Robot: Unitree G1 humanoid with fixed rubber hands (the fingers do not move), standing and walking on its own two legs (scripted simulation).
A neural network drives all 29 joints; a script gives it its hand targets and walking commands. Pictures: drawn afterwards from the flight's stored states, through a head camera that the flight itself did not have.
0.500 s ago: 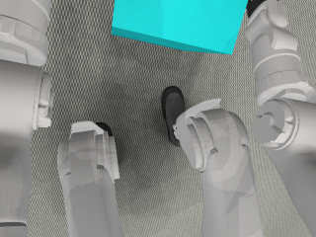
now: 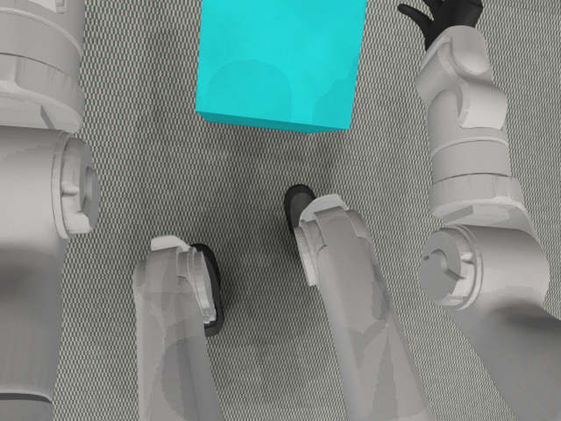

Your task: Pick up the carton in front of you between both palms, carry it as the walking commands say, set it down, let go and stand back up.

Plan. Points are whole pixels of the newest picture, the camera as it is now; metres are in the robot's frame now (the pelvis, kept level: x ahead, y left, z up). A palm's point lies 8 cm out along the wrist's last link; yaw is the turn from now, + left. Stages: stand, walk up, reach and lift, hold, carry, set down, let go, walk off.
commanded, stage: set down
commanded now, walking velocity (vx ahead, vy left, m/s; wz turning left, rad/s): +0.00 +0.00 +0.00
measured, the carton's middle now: (271, 63) +0.52 -0.10 -0.35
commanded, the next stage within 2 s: let go in 0.52 s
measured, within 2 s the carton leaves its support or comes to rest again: neither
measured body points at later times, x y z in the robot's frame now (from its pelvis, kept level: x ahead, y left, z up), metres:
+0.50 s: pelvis +0.02 +0.00 +0.13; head +0.35 -0.01 +0.44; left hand +0.64 +0.10 +0.03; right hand +0.49 -0.27 +0.03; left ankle +0.07 +0.12 -0.44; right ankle +0.15 -0.13 -0.44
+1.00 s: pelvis +0.07 -0.02 +0.24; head +0.29 -0.01 +0.64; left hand +0.47 +0.15 +0.13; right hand +0.39 -0.25 +0.15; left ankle +0.07 +0.12 -0.44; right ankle +0.15 -0.13 -0.44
